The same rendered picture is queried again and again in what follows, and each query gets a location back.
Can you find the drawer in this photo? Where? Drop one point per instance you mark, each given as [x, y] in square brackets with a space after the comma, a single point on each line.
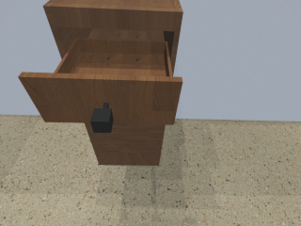
[133, 76]

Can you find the handle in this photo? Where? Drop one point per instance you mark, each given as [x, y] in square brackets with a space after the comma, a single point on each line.
[102, 119]

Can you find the cabinet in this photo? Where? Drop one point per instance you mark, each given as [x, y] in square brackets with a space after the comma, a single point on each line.
[128, 144]

